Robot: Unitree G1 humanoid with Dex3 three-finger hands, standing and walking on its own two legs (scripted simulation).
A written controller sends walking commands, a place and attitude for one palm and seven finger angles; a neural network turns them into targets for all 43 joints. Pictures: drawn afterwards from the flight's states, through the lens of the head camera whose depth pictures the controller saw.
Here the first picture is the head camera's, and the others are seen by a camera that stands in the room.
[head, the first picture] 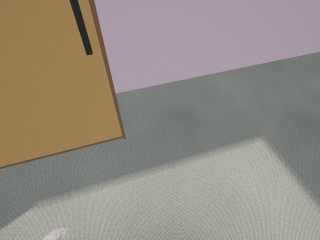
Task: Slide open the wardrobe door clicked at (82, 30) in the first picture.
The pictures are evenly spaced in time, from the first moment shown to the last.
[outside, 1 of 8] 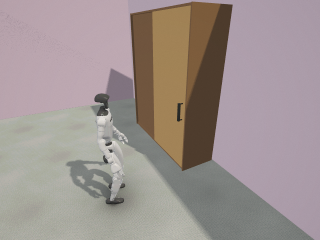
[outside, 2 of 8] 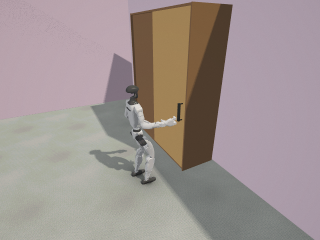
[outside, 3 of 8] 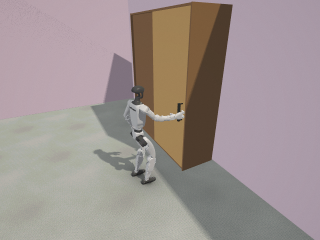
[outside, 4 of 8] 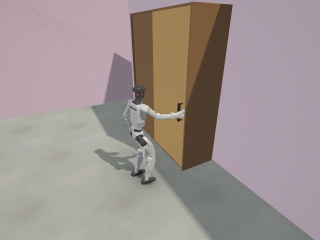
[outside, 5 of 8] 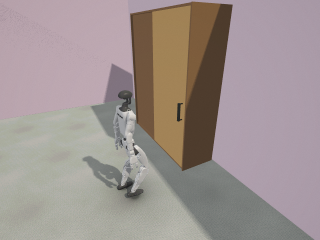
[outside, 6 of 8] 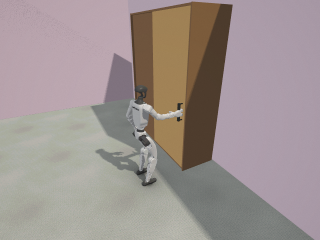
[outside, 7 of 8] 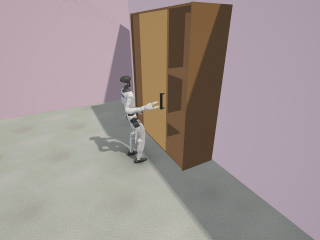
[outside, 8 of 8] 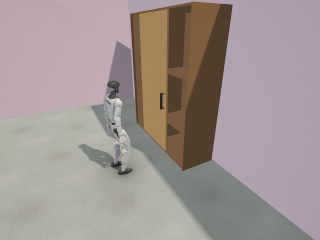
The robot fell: no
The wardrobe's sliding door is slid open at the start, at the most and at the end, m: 0.00 0.47 0.47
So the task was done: yes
